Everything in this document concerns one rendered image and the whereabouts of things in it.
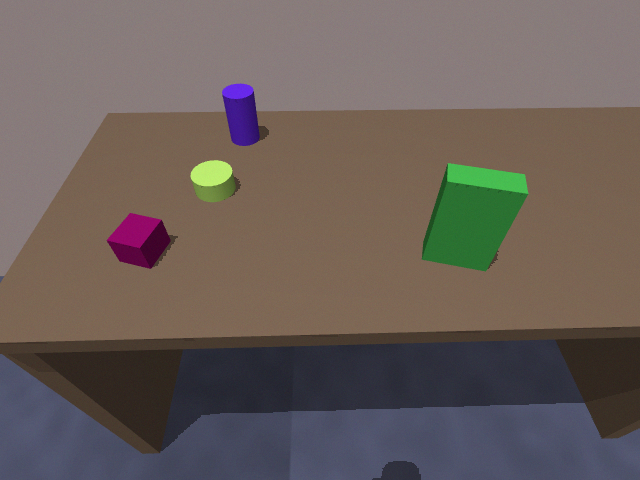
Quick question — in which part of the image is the desk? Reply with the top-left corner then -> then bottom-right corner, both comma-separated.
0,107 -> 640,454

